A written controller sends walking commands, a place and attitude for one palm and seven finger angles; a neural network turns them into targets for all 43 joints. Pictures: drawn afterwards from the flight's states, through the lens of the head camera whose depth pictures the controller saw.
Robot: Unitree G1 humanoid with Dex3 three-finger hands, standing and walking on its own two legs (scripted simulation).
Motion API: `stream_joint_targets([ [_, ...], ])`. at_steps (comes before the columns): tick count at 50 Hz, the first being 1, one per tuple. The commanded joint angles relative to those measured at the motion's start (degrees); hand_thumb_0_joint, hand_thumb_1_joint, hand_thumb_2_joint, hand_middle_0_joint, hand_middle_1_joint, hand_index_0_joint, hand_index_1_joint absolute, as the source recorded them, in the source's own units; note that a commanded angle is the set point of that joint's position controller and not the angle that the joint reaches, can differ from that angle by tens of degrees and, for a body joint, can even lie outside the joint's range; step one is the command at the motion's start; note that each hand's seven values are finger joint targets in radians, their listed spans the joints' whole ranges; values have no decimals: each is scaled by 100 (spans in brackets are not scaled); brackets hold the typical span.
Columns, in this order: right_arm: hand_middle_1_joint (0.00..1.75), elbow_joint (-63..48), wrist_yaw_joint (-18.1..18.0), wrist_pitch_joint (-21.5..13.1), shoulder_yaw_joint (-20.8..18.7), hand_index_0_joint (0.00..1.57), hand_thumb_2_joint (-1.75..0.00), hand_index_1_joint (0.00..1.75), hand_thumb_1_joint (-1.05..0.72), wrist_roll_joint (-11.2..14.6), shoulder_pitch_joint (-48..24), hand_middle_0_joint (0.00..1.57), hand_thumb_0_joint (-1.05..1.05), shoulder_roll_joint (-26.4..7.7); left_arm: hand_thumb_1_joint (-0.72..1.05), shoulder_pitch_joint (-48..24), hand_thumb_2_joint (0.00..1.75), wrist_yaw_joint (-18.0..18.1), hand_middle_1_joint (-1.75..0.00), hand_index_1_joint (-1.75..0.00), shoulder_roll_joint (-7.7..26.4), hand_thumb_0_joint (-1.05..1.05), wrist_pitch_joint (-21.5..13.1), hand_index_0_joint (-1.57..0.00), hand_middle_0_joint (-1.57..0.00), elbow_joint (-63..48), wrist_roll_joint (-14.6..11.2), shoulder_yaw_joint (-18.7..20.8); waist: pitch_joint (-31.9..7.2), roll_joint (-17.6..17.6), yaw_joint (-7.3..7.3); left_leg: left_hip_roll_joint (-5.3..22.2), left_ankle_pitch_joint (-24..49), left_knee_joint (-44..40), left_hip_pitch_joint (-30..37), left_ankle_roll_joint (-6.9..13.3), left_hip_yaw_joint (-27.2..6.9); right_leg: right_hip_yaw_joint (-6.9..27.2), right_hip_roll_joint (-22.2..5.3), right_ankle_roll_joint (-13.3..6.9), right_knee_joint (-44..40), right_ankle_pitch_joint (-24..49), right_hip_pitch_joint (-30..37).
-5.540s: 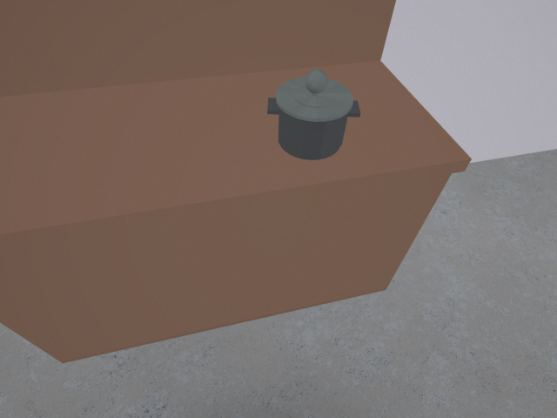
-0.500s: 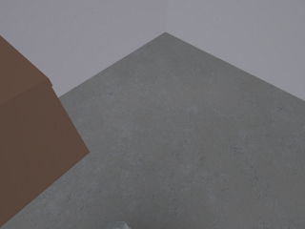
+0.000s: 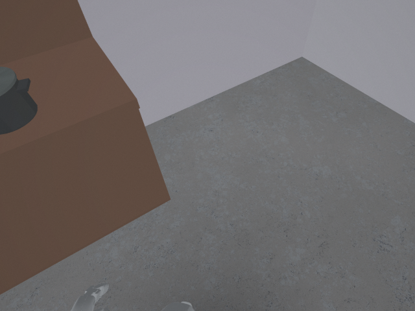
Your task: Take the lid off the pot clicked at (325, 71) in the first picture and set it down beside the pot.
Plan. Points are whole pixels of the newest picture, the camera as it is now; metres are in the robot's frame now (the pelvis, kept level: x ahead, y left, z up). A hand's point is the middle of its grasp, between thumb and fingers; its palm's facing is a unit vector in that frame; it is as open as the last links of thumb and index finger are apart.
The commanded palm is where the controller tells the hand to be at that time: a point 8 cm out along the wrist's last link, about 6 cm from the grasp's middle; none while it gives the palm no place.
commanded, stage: turn to face it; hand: left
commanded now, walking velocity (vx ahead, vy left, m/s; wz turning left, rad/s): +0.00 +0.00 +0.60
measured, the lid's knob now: out of the picture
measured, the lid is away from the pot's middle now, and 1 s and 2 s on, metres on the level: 0.00 0.00 0.00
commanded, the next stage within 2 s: take the last steps up to it in 0.84 s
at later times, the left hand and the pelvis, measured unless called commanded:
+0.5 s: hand out of the picture -0.03 +0.25 -0.17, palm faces +0.36 -0.89 -0.28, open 7.4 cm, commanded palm none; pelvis +0.00 +0.03 +0.00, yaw +18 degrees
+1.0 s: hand out of the picture -0.02 +0.19 -0.14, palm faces +0.51 -0.82 -0.26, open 7.4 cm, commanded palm none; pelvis +0.02 -0.01 +0.01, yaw +30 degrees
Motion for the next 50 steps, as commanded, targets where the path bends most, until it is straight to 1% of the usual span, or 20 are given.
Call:
stream_joint_targets([
  [1, 30, -486, 84, -129, -182, 20, -90, 30, -90, -57, -227, 20, 0, -573, 90, 46, 90, 79, -30, -30, 959, 0, -105, -20, -20, -408, -7, 258, -107, -1260, 51, 450, -17, 2421, -1062, -114, 239, 1211, -1770, -692, -1730, 859, 471],
  [4, 30, -443, 144, -110, -110, 20, -90, 30, -90, -25, -203, 20, 0, -388, 90, 182, 90, 92, -30, -30, 880, 0, -143, -20, -20, -375, 31, 244, -306, -1327, 107, 501, 119, 2010, -890, -240, 599, 502, -1617, -669, -1495, 1718, 820],
  [7, 30, -533, 150, -117, -43, 20, -90, 30, -90, -7, -652, 20, 0, -294, 90, 667, 90, 71, -30, -30, 1033, 0, -124, -20, -20, -188, 39, 269, -327, -1334, 373, 486, -5, 1195, -779, -290, 856, 334, -1717, -724, -1367, 2371, 1164],
  [11, 30, -569, 147, -177, 34, 20, -90, 30, -90, 31, -836, 20, 0, -231, 90, 852, 90, 50, -30, -30, 1188, 0, -81, -20, -20, -71, 53, 316, -501, -1569, 465, 429, -83, 160, -333, -216, 1150, 60, -1821, -723, -1089, 3096, 1391],
  [14, 30, -566, 123, -215, 41, 20, -90, 30, -90, 46, -659, 20, 0, -270, 90, 773, 90, 41, -30, -30, 1255, 0, -32, -20, -20, -56, 60, 363, -577, -1632, 371, 384, 33, -515, 206, -92, 1290, -117, -1956, -641, -865, 2995, 1205],
  [16, 30, -482, 98, -272, 7, 20, -90, 30, -90, 17, -249, 20, 0, -400, 90, 673, 90, 14, -30, -30, 1232, 0, 1, -20, -20, -28, 7, 389, -719, -1318, 124, 388, 921, -1717, 1080, 9, 1316, -452, -1851, -295, -212, 2529, 830],
  [17, 30, -396, 83, -318, -75, 20, -90, 30, -90, -12, 112, 20, 0, -710, 90, 711, 90, -23, -30, -30, 1093, 0, 24, -20, -20, -62, -34, 365, -943, -567, -80, 753, 1705, -2279, 2066, 208, 828, -694, -1637, 8, 747, 1889, 113],
  [18, 30, -407, 57, -336, -257, 20, -90, 30, -90, -51, 470, 20, 0, -1404, 90, 619, 90, -72, -30, -30, 699, 0, 43, -20, -20, -291, -60, 279, -996, 1372, -297, 2392, 3546, -2525, 2897, 965, -1413, -838, -758, 480, 2155, -1433, -1605],
  [19, 30, -257, 39, -273, -294, 20, -90, 30, -90, -11, 890, 20, 0, -1659, 90, 241, 90, -36, -30, -30, 693, 0, 81, -20, -20, -510, -4, 196, -990, 1173, -490, 2866, 4197, -2543, 2651, 1499, -1756, -214, -597, 436, 2859, -2243, -1955],
  [21, 30, -307, -97, -301, -185, 20, -90, 30, -90, -41, 497, 20, 0, -1284, 90, -51, 90, 5, -30, -30, 701, 0, 95, -20, -20, -375, -9, 234, -694, 1237, -308, 2234, 3342, -2611, 1971, 1387, -1451, 283, -576, 431, 3253, -1520, -2008],
  [23, 30, -467, -120, -342, -53, 20, -90, 30, -90, -34, -116, 20, 0, -952, 90, 274, 90, -55, -30, -30, 737, 0, 85, -20, -20, -118, -10, 251, -596, 814, 46, 1768, 3458, -2602, 1673, 1112, -809, 281, -551, 473, 3202, -796, -1678],
  [31, 30, -371, -116, -299, -74, 20, -90, 30, -90, -56, -9, 20, 0, -973, 90, 158, 90, -33, -30, -30, 551, 0, 84, -20, -20, -120, -56, 140, -671, 570, -12, 1597, 3501, -2482, 1587, 1155, -903, 124, -136, 481, 1399, -842, -793],
  [35, 30, -401, -109, -255, -64, 20, -90, 30, -90, -21, -297, 20, 0, -879, 90, 740, 90, -17, -30, -30, 559, 0, -8, -20, -20, 28, -73, 151, -690, 476, 308, 1359, 2906, -2022, 809, 860, -898, 6, 57, 411, -266, 144, 546],
  [36, 30, -412, -91, -263, -44, 20, -90, 30, -90, 21, -299, 20, 0, -701, 90, 923, 90, 4, -30, -30, 711, 0, -75, -20, -20, 67, -45, 187, -693, 4, 404, 1033, 2210, -1547, 426, 579, -679, 239, -204, 371, -1128, 624, 1103],
  [37, 30, -489, -62, -274, 20, 20, -90, 30, -90, 80, -147, 20, 0, -279, 90, 974, 90, 56, -30, -30, 1197, 0, -136, -20, -20, 79, 46, 283, -690, -1538, 373, 250, 590, -424, -586, 152, 126, 1811, -1551, -92, -1669, 958, 1636],
  [38, 30, -595, -57, -241, -5, 20, -90, 30, -90, 44, -212, 20, 0, -315, 90, 956, 90, 51, -30, -30, 1508, 0, -113, -20, -20, -24, 50, 324, -573, -1747, 443, 82, -985, 738, -690, 8, 311, 2473, -2601, -795, -1928, 1367, 1079],
  [39, 30, -484, -59, -167, -56, 20, -90, 30, -90, -11, -270, 20, 0, -486, 90, 803, 90, 82, -30, -30, 1269, 0, -127, -20, -20, -48, 19, 326, -474, -1596, 400, 261, -823, 1559, -590, 72, 10, 2331, -2364, -938, -1969, 945, 540],
  [43, 30, -132, 28, -145, -25, 20, -90, 30, -90, -14, 56, 20, 0, -318, 90, 189, 90, 79, -30, -30, 769, 0, -142, -20, -20, -143, 25, 224, -302, -1188, 62, 449, 54, 2090, -543, -54, 360, 910, -1565, -750, -1720, 1227, 422],
  [47, 30, -113, 13, -173, 66, 20, -90, 30, -90, 4, -273, 20, 0, -91, 90, 747, 90, 65, -30, -30, 854, 0, -154, -20, -20, 109, 59, 242, -407, -1263, 355, 432, -174, 860, -299, -137, 695, 718, -1585, -833, -1553, 2040, 902],
  [50, 30, -111, 46, -235, 121, 20, -90, 30, -90, -6, -427, 20, 0, -26, 90, 1029, 90, 20, -30, -30, 986, 0, -165, -20, -20, 344, 67, 287, -412, -1249, 510, 432, -125, 164, -150, -77, 878, 892, -1696, -828, -1825, 991, 1067],
])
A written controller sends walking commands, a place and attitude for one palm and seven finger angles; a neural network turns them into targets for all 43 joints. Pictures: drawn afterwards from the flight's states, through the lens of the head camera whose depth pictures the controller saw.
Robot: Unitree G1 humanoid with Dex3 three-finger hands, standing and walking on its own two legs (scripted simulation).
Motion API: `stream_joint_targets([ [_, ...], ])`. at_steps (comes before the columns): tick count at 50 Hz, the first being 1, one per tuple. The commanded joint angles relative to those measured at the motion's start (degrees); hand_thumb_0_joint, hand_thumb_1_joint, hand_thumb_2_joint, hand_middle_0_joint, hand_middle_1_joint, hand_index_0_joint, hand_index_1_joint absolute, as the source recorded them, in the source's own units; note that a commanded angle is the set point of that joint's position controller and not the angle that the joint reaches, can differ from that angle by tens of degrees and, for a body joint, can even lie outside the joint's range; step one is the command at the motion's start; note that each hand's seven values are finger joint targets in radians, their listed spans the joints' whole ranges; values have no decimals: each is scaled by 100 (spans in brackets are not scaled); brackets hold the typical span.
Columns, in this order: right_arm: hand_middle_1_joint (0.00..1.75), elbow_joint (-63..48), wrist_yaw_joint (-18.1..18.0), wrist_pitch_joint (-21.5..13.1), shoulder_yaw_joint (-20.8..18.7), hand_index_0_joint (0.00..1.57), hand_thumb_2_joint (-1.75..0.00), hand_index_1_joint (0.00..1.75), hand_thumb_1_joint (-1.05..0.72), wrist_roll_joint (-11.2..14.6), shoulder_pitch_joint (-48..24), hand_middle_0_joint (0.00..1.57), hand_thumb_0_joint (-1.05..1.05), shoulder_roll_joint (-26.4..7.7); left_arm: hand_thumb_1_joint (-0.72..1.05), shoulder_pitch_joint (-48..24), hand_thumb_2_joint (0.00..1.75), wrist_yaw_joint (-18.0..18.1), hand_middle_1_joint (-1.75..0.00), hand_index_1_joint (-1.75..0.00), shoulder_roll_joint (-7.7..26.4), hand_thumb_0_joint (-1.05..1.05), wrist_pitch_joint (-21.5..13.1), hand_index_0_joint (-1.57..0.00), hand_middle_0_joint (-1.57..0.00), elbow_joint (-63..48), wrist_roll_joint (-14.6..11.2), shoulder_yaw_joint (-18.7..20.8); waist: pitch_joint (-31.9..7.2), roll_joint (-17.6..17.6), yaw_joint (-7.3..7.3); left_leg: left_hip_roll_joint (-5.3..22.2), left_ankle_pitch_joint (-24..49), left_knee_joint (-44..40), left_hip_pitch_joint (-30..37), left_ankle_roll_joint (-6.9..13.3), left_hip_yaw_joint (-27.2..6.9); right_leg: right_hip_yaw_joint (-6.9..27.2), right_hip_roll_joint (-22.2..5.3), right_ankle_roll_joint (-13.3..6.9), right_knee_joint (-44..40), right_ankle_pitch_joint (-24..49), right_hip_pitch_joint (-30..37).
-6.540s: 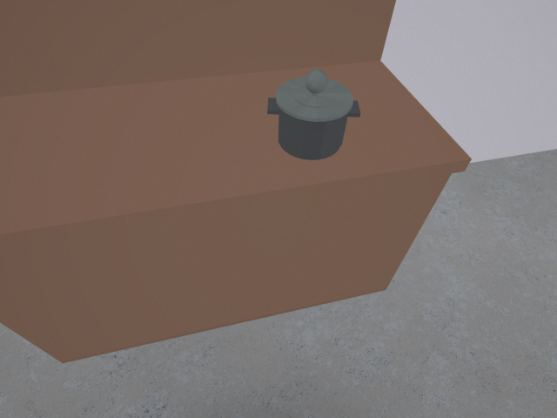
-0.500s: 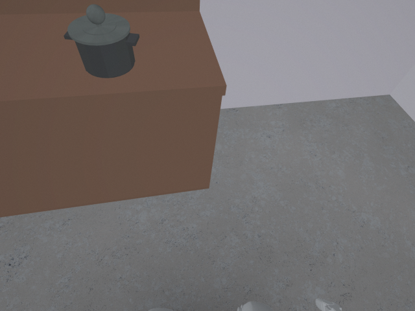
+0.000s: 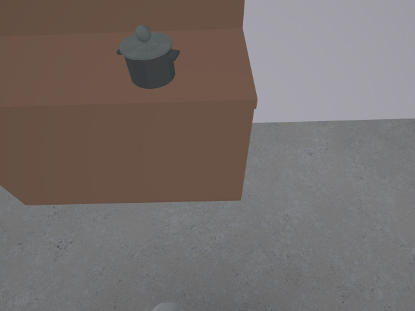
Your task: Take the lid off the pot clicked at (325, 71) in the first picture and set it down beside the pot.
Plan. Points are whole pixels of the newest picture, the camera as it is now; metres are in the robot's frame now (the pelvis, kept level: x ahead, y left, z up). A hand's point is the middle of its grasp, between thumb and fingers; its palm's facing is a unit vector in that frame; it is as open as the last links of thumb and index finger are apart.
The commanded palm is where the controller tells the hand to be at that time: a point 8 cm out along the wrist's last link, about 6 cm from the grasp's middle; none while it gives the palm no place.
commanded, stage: take the last steps up to it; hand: left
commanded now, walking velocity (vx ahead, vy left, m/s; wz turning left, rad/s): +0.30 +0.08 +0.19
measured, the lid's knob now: (143, 33) +0.86 +0.26 +0.11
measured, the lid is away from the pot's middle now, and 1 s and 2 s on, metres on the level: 0.00 0.00 0.00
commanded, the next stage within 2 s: come to a stop and stand still in 1.02 s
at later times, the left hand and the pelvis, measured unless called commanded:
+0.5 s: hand out of the picture +0.12 +0.25 -0.17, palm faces +0.09 -0.98 -0.20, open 7.4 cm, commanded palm none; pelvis +0.09 +0.05 +0.00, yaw +4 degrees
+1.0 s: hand (132, 247) +0.28 +0.22 -0.16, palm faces +0.15 -0.96 -0.23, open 7.2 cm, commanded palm none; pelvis +0.27 +0.03 +0.01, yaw +5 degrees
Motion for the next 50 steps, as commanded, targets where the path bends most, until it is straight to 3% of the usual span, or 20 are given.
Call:
stream_joint_targets([
  [1, 30, -494, 46, -277, 14, 20, -90, 30, -90, -10, -430, 20, 0, -164, 90, 616, 90, 14, -30, -30, 1359, 0, -107, -20, -20, -25, 4, 385, -430, -1114, 361, 29, -54, -899, -231, 63, 248, 1354, -1417, -720, -1353, 279, 846],
  [4, 30, -456, 73, -380, 25, 20, -90, 30, -90, -14, -290, 20, 0, -164, 90, 624, 90, -24, -30, -30, 1370, 0, -127, -20, -20, 125, 12, 400, -360, -1035, 298, 41, -70, -1678, 286, 209, 387, 1432, -1497, -729, -1461, -811, 523],
  [6, 30, -250, 39, -468, 60, 20, -90, 30, -90, -25, 278, 20, 0, -95, 90, 390, 90, -53, -30, -30, 1327, 0, -105, -20, -20, 185, -34, 394, -394, -849, -4, -86, 576, -2862, 1437, 277, 610, 1027, -1211, -473, -1120, -1285, -155],
  [7, 30, -128, -16, -518, 24, 20, -90, 30, -90, -24, 660, 20, 0, -251, 90, 311, 90, -89, -30, -30, 1151, 0, -77, -20, -20, 163, -70, 358, -415, -350, -183, 54, 593, -3400, 2258, 350, 363, 669, -926, -228, -576, -1536, -835],
  [9, 30, -23, -121, -496, -157, 20, -90, 30, -90, -100, 1536, 20, 0, -1151, 90, -114, 90, -172, -30, -30, 569, 0, -59, -20, -20, -206, -60, 200, -16, 1927, -621, 2087, -1053, -4636, 2719, 1334, -2557, -292, 169, 251, 2040, -2017, -2828],
  [10, 30, 34, -127, -492, -132, 20, -90, 30, -90, -100, 1506, 20, 0, -1076, 90, -495, 90, -168, -30, -30, 684, 0, -83, -20, -20, -295, 7, 194, 281, 1451, -657, 2179, -1293, -4790, 2234, 1595, -2831, 280, -55, 138, 2679, -1802, -3030],
  [13, 30, -27, -196, -664, 96, 20, -90, 30, -90, -34, 901, 20, 0, -440, 90, -120, 90, -260, -30, -30, 688, 0, -134, -20, -20, 109, -9, 189, 361, 915, -155, 1476, 272, -4741, 1889, 1327, -1535, 536, -246, 163, 3225, -451, -2733],
  [16, 30, 115, -216, -811, 127, 20, -90, 30, -90, 9, 1126, 20, 0, -393, 90, 67, 90, -264, -30, -30, 594, 0, -123, -20, -20, 305, -23, 137, 101, 517, -76, 1243, 2265, -4561, 2267, 1341, -888, 402, -200, 296, 3150, -67, -2576],
  [24, 30, 602, -280, -892, 176, 20, -90, 30, -90, -13, 1865, 20, 0, -241, 90, -901, 90, -281, -30, -30, 415, 0, -133, -20, -20, 50, -74, 80, 378, 448, -300, 1347, 3553, -4407, 2667, 1410, -654, 250, -162, 252, 1956, 198, -2753],
  [28, 30, 732, -282, -880, 148, 20, -90, 30, -90, -71, 1930, 20, 0, -309, 90, -1153, 90, -295, -30, -30, 395, 0, -178, -20, -20, -70, -99, 93, 386, 487, -343, 1383, 3917, -4071, 2387, 1314, -524, 107, 52, 29, 1089, 61, -1789],
  [30, 30, 783, -295, -871, 137, 20, -90, 30, -90, -50, 1793, 20, 0, -362, 90, -489, 90, -285, -30, -30, 465, 0, -212, -20, -20, 111, -91, 152, 170, 385, 24, 1229, 4699, -3304, 2089, 1177, -267, -82, 327, -94, 583, 206, -600],
  [31, 30, 811, -285, -871, 135, 20, -90, 30, -90, -19, 1753, 20, 0, -355, 90, 315, 90, -259, -30, -30, 590, 0, -266, -20, -20, 375, -70, 214, -239, 161, 366, 1010, 4701, -2370, 1731, 1007, -105, -91, 435, -158, 273, 498, 563],
  [32, 30, 773, -243, -887, 140, 20, -90, 30, -90, 46, 1811, 20, 0, -186, 90, 1213, 90, -196, -30, -30, 981, 0, -351, -20, -20, 632, -29, 340, -833, -405, 698, 636, 3635, -837, 619, 767, 149, 981, -381, -525, 117, 452, 2143],
  [33, 30, 594, -221, -895, 157, 20, -90, 30, -90, 101, 2118, 20, 0, 68, 90, 1744, 90, -121, -30, -30, 1565, 0, -363, -20, -20, 732, -72, 473, -1452, -1640, 684, -225, -352, 1218, -743, 480, 439, 3609, -2155, -1297, -858, 782, 3044],
  [34, 30, 532, -209, -836, 97, 20, -90, 30, -90, 99, 1697, 20, 0, -183, 90, 1562, 90, -117, -30, -30, 1586, 0, -311, -20, -20, 693, -182, 494, -1300, -989, 689, 72, -625, 2083, -719, 629, -142, 3890, -2258, -1447, -1519, -915, 2060],
  [35, 30, 405, -162, -802, 63, 20, -90, 30, -90, 42, 1242, 20, 0, -67, 90, 868, 90, -89, -30, -30, 1321, 0, -266, -20, -20, 508, -170, 436, -569, -606, 490, 315, -137, 2274, -1023, 644, -192, 3611, -2029, -1316, -1869, -2054, 1053],
  [36, 30, 360, -144, -751, 90, 20, -90, 30, -90, -20, 1132, 20, 0, 6, 90, 395, 90, -50, -30, -30, 1000, 0, -285, -20, -20, 397, -149, 358, -165, -423, 233, 548, 249, 2118, -1066, 616, -249, 3103, -1895, -1191, -1920, -1987, 316],
  [38, 30, 460, -112, -622, 102, 20, -90, 30, -90, -70, 1368, 20, 0, 233, 90, 75, 90, -18, -30, -30, 612, 0, -361, -20, -20, 347, -106, 244, -151, -195, -94, 663, 633, 1570, -570, 464, -192, 2016, -1447, -985, -1964, -889, -344],
  [40, 30, 488, -96, -541, 113, 20, -90, 30, -90, -89, 1536, 20, 0, 320, 90, 2, 90, -29, -30, -30, 548, 0, -413, -20, -20, 381, -79, 223, -235, -450, -277, 700, 791, 937, -307, 309, 7, 1309, -1210, -865, -2012, -255, -618],
  [50, 30, -69, 25, -699, 109, 20, -90, 30, -90, -51, 56, 20, 0, 249, 90, 709, 90, -94, -30, -30, 767, 0, -450, -20, -20, 768, -59, 240, -147, -620, 170, 446, 1165, -1572, -353, 127, 423, 1042, -1166, -874, -1660, 1238, 546],
])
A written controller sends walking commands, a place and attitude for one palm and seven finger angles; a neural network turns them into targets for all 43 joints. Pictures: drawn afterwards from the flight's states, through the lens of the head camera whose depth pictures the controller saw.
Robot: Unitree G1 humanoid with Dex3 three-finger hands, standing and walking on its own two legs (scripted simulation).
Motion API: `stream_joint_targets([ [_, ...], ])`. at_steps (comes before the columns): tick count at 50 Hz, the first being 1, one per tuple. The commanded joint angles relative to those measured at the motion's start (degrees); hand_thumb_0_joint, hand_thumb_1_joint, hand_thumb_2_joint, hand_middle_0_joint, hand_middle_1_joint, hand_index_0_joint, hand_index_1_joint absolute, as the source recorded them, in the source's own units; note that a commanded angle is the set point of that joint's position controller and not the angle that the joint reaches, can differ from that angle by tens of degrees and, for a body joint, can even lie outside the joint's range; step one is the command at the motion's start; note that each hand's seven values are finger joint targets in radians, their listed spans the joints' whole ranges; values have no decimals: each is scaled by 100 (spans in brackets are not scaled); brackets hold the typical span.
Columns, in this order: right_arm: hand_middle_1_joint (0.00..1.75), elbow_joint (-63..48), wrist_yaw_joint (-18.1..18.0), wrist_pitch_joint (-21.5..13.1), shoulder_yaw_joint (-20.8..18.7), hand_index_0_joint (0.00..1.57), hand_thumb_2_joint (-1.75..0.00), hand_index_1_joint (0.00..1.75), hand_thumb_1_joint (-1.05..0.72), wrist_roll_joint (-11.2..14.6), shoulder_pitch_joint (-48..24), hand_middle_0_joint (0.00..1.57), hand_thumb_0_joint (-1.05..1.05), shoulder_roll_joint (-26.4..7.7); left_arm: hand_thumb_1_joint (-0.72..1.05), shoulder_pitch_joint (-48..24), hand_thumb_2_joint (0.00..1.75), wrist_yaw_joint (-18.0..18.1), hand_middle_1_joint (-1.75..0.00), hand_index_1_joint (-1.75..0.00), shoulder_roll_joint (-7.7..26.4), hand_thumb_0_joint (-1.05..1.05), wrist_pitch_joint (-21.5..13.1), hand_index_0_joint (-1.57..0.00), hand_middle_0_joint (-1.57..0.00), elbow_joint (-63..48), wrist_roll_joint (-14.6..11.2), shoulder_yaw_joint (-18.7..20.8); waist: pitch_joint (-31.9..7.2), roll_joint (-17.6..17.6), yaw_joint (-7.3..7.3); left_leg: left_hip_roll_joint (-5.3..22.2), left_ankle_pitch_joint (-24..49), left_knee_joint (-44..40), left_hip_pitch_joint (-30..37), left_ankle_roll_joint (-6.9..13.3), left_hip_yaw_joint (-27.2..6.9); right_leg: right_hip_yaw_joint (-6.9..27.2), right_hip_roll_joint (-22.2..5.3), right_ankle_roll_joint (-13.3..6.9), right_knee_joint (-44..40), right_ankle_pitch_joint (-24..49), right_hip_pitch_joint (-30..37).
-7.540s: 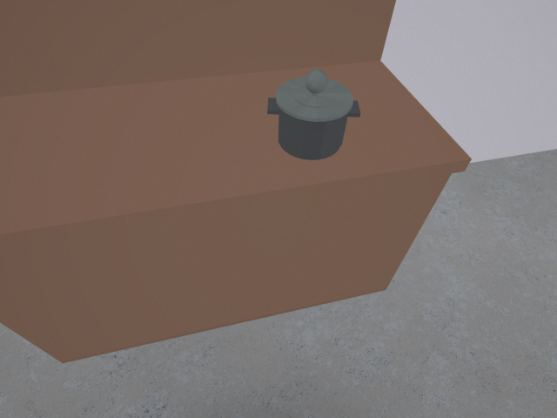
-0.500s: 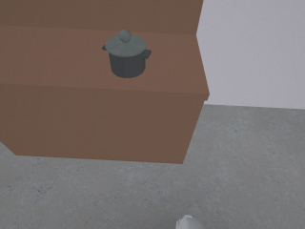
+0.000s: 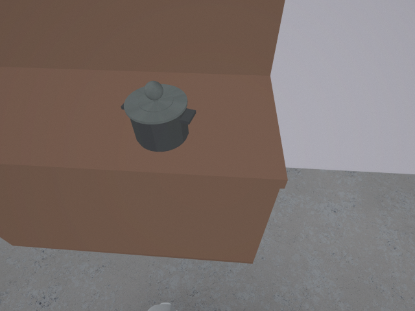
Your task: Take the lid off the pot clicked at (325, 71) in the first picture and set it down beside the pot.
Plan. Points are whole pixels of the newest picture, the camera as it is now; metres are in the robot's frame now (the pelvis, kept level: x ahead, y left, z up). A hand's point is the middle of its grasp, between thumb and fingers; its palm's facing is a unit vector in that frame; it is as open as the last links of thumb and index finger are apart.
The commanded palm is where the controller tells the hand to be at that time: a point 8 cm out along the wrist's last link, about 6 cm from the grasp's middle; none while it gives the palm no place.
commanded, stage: take the last steps up to it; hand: left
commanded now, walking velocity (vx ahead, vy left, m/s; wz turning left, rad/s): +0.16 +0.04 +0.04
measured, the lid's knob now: (153, 90) +0.61 +0.19 +0.10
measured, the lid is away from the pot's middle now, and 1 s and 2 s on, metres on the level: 0.00 0.00 0.00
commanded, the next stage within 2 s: come to a stop and stand still in 0.02 s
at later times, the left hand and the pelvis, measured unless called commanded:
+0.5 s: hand out of the picture +0.10 +0.19 -0.18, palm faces +0.06 -0.97 -0.25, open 7.4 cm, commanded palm none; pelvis +0.09 +0.00 -0.02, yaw +0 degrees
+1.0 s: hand out of the picture +0.08 +0.21 -0.18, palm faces +0.06 -0.97 -0.23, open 7.4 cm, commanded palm none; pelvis +0.05 +0.01 -0.01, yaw +0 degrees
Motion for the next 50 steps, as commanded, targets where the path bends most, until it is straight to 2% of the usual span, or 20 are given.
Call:
stream_joint_targets([
  [1, 30, -328, 45, -163, 30, 20, -90, 30, -90, 26, -158, 20, 0, -111, 90, 499, 90, 12, -30, -30, 770, 0, -70, -20, -20, -71, -6, 110, 257, -761, 140, -160, -98, -694, 272, 0, 113, 1144, -1682, -602, -699, 1148, 181],
  [5, 30, -103, -31, -254, 50, 20, -90, 30, -90, 21, 308, 20, 0, -267, 90, 560, 90, 35, -30, -30, 633, 0, 18, -20, -20, 32, -34, 71, 176, -547, -126, -369, 490, -2054, 1939, 113, 252, 783, -1225, -234, 331, 1201, -305],
  [6, 30, 22, -87, -292, -14, 20, -90, 30, -90, -12, 781, 20, 0, -628, 90, 621, 90, 27, -30, -30, 459, 0, 39, -20, -20, 16, -44, 21, -92, 112, -320, 244, 1164, -2189, 2814, 360, -407, 509, -844, -12, 1322, 644, -901],
  [7, 30, 74, -141, -252, -85, 20, -90, 30, -90, -37, 1123, 20, 0, -1059, 90, 795, 90, 37, -30, -30, 158, 0, 42, -20, -20, -35, -73, -61, -391, 1109, -349, 1379, 2663, -2321, 3486, 929, -1668, -3, -282, 268, 2423, -1196, -1742],
  [8, 30, 45, -161, -139, -48, 20, -90, 30, -90, 7, 1189, 20, 0, -1096, 90, 732, 90, 98, -30, -30, 153, 0, 69, -20, -20, -126, -39, -133, -219, 769, -344, 1796, 3628, -2461, 2965, 1312, -1822, 241, -225, 311, 3169, -2470, -1724],
  [11, 30, 4, -338, -128, 208, 20, -90, 30, -90, 52, 131, 20, 0, -541, 90, 753, 90, 201, -30, -30, 181, 0, 240, -20, -20, 194, -99, -144, -187, 911, 6, 1347, 5476, -2360, 2255, 1158, -994, 859, -560, 517, 2990, -1979, -1113],
  [13, 30, 15, -360, -64, 173, 20, -90, 30, -90, 93, -118, 20, 0, -594, 90, 783, 90, 190, -30, -30, 219, 0, 341, -20, -20, 251, -112, -153, -121, 424, 58, 1197, 5102, -2418, 2143, 1057, -756, 737, -518, 554, 2543, -1611, -864],
  [18, 30, -72, -357, 114, -37, 20, -90, 30, -90, 83, -260, 20, 0, -757, 90, 721, 90, 173, -30, -30, 313, 0, 527, -20, -20, -4, -25, -69, -101, 687, 36, 1094, 3642, -2416, 1747, 993, -626, 584, -381, 514, 2235, -1161, -689],
  [21, 30, -155, -319, 187, -113, 20, -90, 30, -90, 78, -401, 20, 0, -798, 90, 822, 90, 169, -30, -30, 371, 0, 473, -20, -20, -102, 2, -24, -214, 605, 153, 769, 2772, -1870, 1734, 692, -512, 641, -337, 465, 1164, -30, -410],
  [22, 30, -195, -301, 211, -115, 20, -90, 30, -90, 103, -380, 20, 0, -668, 90, 725, 90, 183, -30, -30, 558, 0, 422, -20, -20, -154, 23, 0, -163, 143, 112, 376, 2005, -1484, 1556, 409, -355, 1122, -542, 365, 678, 1178, -320],
  [24, 30, -243, -223, 295, -81, 20, -90, 30, -90, 148, -202, 20, 0, -287, 90, 435, 90, 183, -30, -30, 1044, 0, 332, -20, -20, -242, 20, 42, -120, -1053, -22, -545, -821, -632, 1153, -51, 128, 2350, -1888, -413, 7, 2521, -420],
  [25, 30, -248, -218, 365, -88, 20, -90, 30, -90, 115, -330, 20, 0, -311, 90, 405, 90, 192, -30, -30, 1092, 0, 300, -20, -20, -257, 7, 63, -128, -1407, 111, -543, -1775, 9, 1011, -49, -134, 2555, -2059, -717, -183, 2773, -485],
  [28, 30, -122, -222, 364, -107, 20, -90, 30, -90, 128, -198, 20, 0, -388, 90, 56, 90, 235, -30, -30, 966, 0, 318, -20, -20, -304, 1, 69, -82, -803, 37, -524, -1687, 1088, 500, -45, -503, 2186, -1903, -967, 39, 3118, -77],
  [35, 30, -230, -150, 323, -61, 20, -90, 30, -90, 104, -156, 20, 0, -392, 90, 86, 90, 241, -30, -30, 1115, 0, 363, -20, -20, -456, 40, 185, -149, -966, 252, -547, -1438, 274, 551, -120, -375, 2130, -1792, -876, -175, 1877, 252],
  [38, 30, -186, -143, 263, -26, 20, -90, 30, -90, 115, 95, 20, 0, -308, 90, -11, 90, 221, -30, -30, 1161, 0, 382, -20, -20, -464, 41, 191, -286, -969, 188, -588, -1173, -639, 994, -77, -243, 2090, -1663, -763, -223, 1267, 170],
  [41, 30, 41, -165, 195, 39, 20, -90, 30, -90, 99, 708, 20, 0, -219, 90, -303, 90, 203, -30, -30, 1047, 0, 423, -20, -20, -470, -16, 138, -179, -830, -104, -634, -34, -2191, 2168, 11, -135, 1762, -1254, -245, -72, -13, -697],
  [42, 30, 66, -180, 155, 45, 20, -90, 30, -90, 85, 781, 20, 0, -336, 90, -331, 90, 190, -30, -30, 851, 0, 441, -20, -20, -492, -43, 89, -41, -438, -118, -386, -26, -2547, 2294, 103, -375, 1587, -955, -49, 155, -518, -990],
  [44, 30, -120, -205, 149, 11, 20, -90, 30, -90, 6, 538, 20, 0, -824, 90, -254, 90, 127, -30, -30, 482, 0, 488, -20, -20, -556, -61, 6, 229, 608, 20, 643, -719, -3160, 1369, 541, -1587, 839, -281, 323, 798, -779, -1002],
  [47, 30, -99, -229, 117, 113, 20, -90, 30, -90, 35, 51, 20, 0, -670, 90, -198, 90, 105, -30, -30, 497, 0, 490, -20, -20, -320, 5, -40, 410, 1042, 180, 458, -908, -3336, 585, 540, -1378, 605, -276, 436, 970, -277, -208],
  [50, 30, 2, -231, 122, 127, 20, -90, 30, -90, 54, 223, 20, 0, -585, 90, 72, 90, 81, -30, -30, 553, 0, 453, -20, -20, -99, -14, -79, 440, 503, 193, 153, -1163, -3104, 651, 372, -1067, 796, -363, 400, 521, -91, -36],
])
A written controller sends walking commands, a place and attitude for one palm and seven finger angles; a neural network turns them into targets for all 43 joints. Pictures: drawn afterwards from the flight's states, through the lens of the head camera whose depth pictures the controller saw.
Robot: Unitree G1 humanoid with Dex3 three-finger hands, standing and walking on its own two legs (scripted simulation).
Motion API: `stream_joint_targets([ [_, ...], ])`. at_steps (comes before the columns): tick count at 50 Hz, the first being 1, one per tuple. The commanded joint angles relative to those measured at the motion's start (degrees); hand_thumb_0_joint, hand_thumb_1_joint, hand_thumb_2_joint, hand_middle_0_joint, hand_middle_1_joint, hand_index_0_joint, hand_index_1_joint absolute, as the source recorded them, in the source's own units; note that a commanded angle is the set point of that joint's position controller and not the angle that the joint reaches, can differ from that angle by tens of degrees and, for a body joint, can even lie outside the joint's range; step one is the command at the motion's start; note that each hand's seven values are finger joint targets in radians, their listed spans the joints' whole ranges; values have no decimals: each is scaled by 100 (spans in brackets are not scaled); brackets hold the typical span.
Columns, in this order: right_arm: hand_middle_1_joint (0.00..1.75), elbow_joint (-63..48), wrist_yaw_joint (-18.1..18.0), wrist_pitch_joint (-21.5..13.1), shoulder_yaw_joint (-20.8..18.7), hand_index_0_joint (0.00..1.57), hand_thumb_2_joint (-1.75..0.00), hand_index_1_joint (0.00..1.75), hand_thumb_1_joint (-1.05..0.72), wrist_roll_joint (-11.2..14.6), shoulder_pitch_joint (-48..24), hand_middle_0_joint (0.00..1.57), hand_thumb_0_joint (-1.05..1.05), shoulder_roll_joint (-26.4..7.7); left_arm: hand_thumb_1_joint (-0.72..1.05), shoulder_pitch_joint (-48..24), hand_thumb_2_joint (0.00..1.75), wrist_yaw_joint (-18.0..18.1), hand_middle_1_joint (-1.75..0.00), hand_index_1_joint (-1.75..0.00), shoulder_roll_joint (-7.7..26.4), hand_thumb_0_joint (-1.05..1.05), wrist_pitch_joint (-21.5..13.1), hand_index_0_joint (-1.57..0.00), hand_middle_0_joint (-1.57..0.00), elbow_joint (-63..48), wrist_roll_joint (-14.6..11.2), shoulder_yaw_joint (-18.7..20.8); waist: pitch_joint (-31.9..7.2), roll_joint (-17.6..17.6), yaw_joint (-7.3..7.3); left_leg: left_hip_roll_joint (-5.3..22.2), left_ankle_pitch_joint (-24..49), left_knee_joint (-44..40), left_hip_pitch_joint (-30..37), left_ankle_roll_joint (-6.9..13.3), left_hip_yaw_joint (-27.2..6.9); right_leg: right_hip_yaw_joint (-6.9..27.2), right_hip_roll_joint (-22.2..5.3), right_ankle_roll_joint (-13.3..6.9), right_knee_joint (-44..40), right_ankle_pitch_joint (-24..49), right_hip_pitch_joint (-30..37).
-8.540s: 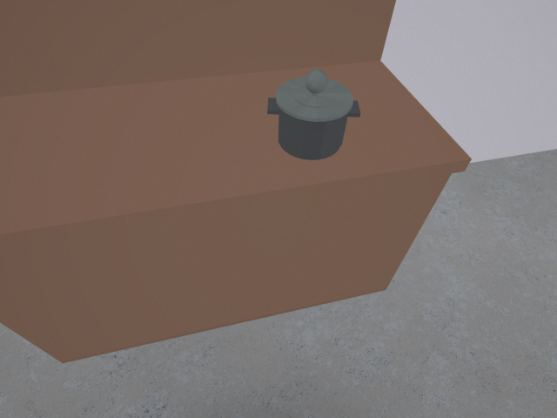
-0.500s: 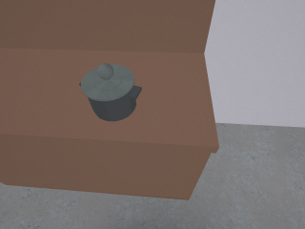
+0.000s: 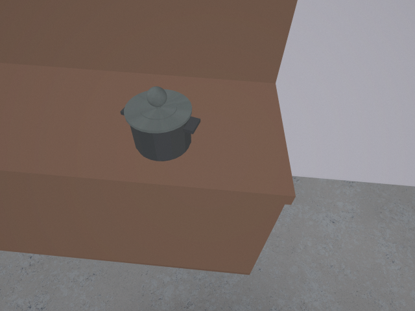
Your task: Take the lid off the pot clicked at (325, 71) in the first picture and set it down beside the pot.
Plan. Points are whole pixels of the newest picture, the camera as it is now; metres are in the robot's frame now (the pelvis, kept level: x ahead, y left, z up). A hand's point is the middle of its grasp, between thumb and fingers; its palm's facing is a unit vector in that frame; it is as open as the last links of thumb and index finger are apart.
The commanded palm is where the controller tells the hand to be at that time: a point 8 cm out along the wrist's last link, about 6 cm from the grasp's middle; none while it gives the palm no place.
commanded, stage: come to a stop and stand still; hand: left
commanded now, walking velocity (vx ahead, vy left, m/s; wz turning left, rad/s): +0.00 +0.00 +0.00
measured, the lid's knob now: (156, 96) +0.56 +0.18 +0.11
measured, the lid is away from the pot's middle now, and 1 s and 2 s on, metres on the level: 0.00 0.00 0.00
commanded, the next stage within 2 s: look again from close up in 0.06 s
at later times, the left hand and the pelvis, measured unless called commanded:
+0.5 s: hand out of the picture +0.02 +0.19 -0.17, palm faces +0.01 -0.97 -0.24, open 7.3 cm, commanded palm none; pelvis +0.01 +0.01 +0.00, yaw -1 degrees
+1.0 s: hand out of the picture +0.03 +0.20 -0.17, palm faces -0.01 -0.97 -0.23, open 7.4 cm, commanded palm none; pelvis +0.00 +0.02 +0.00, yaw -2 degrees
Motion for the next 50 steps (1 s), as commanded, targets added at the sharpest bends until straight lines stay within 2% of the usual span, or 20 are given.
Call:
stream_joint_targets([
  [1, 30, -255, -40, -146, -119, 20, -90, 30, -90, 12, -29, 20, 0, -721, 90, 410, 90, -18, -30, -30, 419, 0, -128, -20, -20, -44, -23, 7, 451, 620, 97, 651, -1120, -1173, -1187, 301, -679, 351, -177, 5, -496, -289, 720],
  [3, 30, -178, -39, -125, -116, 20, -90, 30, -90, 19, 180, 20, 0, -630, 90, 430, 90, -13, -30, -30, 458, 0, -156, -20, -20, 7, -36, 6, 572, 144, 38, 509, -1000, -978, -1037, 269, -528, 571, -249, -42, -825, -655, 492],
  [7, 30, 34, -53, -184, -64, 20, -90, 30, -90, 31, 595, 20, 0, -402, 90, 508, 90, 17, -30, -30, 340, 0, -251, -20, -20, 123, -71, -19, 296, -31, -107, 392, -147, -621, -473, 225, -324, 780, -406, -105, -1074, -673, 285],
  [8, 30, -246, 58, -288, -49, 20, -90, 30, -90, -123, 354, 20, 0, -735, 90, 308, 90, 116, -30, -30, 807, 0, -500, -20, -20, -160, -90, -270, 589, 631, -349, -1, 1233, -617, -354, 343, -172, 535, 145, -365, -130, 513, 371],
  [9, 30, -317, 18, -364, -190, 20, -90, 30, -90, 0, 193, 20, 0, -654, 90, 676, 90, 140, -30, -30, 505, 0, -376, -20, -20, -148, -75, -221, 174, 473, -47, 573, 485, -368, -553, 222, -277, 476, -211, -250, -273, -286, 383],
  [10, 30, -389, 22, -372, -140, 20, -90, 30, -90, 47, 58, 20, 0, -562, 90, 724, 90, 138, -30, -30, 414, 0, -378, -20, -20, -127, -78, -272, -161, 610, -96, 456, 467, -330, -477, 239, -317, 663, -292, -294, -345, 48, 544],
  [11, 30, -398, 17, -348, -156, 20, -90, 30, -90, 54, 48, 20, 0, -511, 90, 783, 90, 143, -30, -30, 403, 0, -400, -20, -20, -137, -84, -266, -200, 406, -117, 363, 296, -201, -455, 222, -273, 765, -361, -307, -492, -91, 526],
  [13, 30, -365, 15, -283, -154, 20, -90, 30, -90, 39, 186, 20, 0, -510, 90, 698, 90, 149, -30, -30, 507, 0, -399, -20, -20, -172, -87, -230, -161, 74, -206, 302, 52, -67, -363, 205, -241, 907, -440, -318, -672, -645, 284],
  [16, 30, -291, 20, -259, -157, 20, -90, 30, -90, 32, 267, 20, 0, -496, 90, 680, 90, 174, -30, -30, 351, 0, -399, -20, -20, -191, -76, -229, 154, -66, -250, 255, 114, 39, -470, 214, -221, 1045, -496, -318, -787, -882, -54],
  [20, 30, -256, 12, -283, -136, 20, -90, 30, -90, 24, 279, 20, 0, -516, 90, 615, 90, 185, -30, -30, 311, 0, -386, -20, -20, -217, -79, -200, 259, 125, -230, 360, 326, -93, -522, 242, -334, 895, -418, -268, -591, -552, -47],
  [23, 30, -237, 4, -322, -135, 20, -90, 30, -90, 38, 205, 20, 0, -552, 90, 626, 90, 174, -30, -30, 333, 0, -378, -20, -20, -195, -81, -178, 96, 345, -169, 486, 660, -200, -423, 264, -406, 694, -361, -215, -414, -39, 180],
  [27, 30, -216, -1, -350, -144, 20, -90, 30, -90, 35, 154, 20, 0, -638, 90, 574, 90, 183, -30, -30, 351, 0, -386, -20, -20, -237, -76, -164, 45, 152, -158, 492, 1108, -137, -383, 253, -407, 652, -383, -199, -241, 605, 370],
  [30, 30, -233, -3, -336, -143, 20, -90, 30, -90, 28, 71, 20, 0, -671, 90, 510, 90, 176, -30, -30, 374, 0, -349, -20, -20, -288, -71, -144, 119, 248, -142, 525, 1019, -200, -383, 256, -405, 609, -373, -169, -244, 507, 314],
  [32, 30, -221, 4, -325, -135, 20, -90, 30, -90, 31, 60, 20, 0, -669, 90, 469, 90, 176, -30, -30, 414, 0, -344, -20, -20, -316, -68, -141, 181, 157, -144, 509, 901, -220, -427, 244, -388, 644, -393, -168, -283, 443, 316],
  [34, 30, -224, 9, -324, -125, 20, -90, 30, -90, 25, 16, 20, 0, -674, 90, 426, 90, 163, -30, -30, 435, 0, -315, -20, -20, -344, -62, -128, 198, 320, -123, 534, 738, -338, -442, 261, -445, 603, -350, -143, -294, 266, 283],
  [41, 30, -164, 19, -308, -109, 20, -90, 30, -90, 36, 52, 20, 0, -654, 90, 425, 90, 152, -30, -30, 484, 0, -312, -20, -20, -329, -51, -132, 257, 128, -146, 495, 479, -347, -440, 235, -367, 726, -403, -138, -445, 34, 230],
  [43, 30, -149, 19, -308, -104, 20, -90, 30, -90, 40, 84, 20, 0, -634, 90, 425, 90, 141, -30, -30, 533, 0, -304, -20, -20, -326, -56, -118, 172, 297, -144, 532, 380, -436, -364, 246, -392, 677, -399, -142, -471, -84, 240],
  [45, 30, -121, 13, -329, -99, 20, -90, 30, -90, 39, 81, 20, 0, -638, 90, 461, 90, 143, -30, -30, 454, 0, -312, -20, -20, -308, -48, -128, 188, 338, -129, 540, 555, -423, -383, 255, -393, 669, -375, -122, -405, 184, 283],
  [48, 30, -74, 9, -327, -95, 20, -90, 30, -90, 50, 133, 20, 0, -605, 90, 531, 90, 134, -30, -30, 488, 0, -312, -20, -20, -245, -52, -124, 119, 222, -125, 549, 517, -438, -323, 245, -368, 632, -402, -125, -434, 183, 347],
  [50, 30, -49, 9, -313, -96, 20, -90, 30, -90, 51, 129, 20, 0, -591, 90, 559, 90, 141, -30, -30, 433, 0, -311, -20, -20, -220, -44, -140, 273, 181, -131, 508, 409, -403, -399, 241, -357, 710, -414, -122, -499, 53, 238],
])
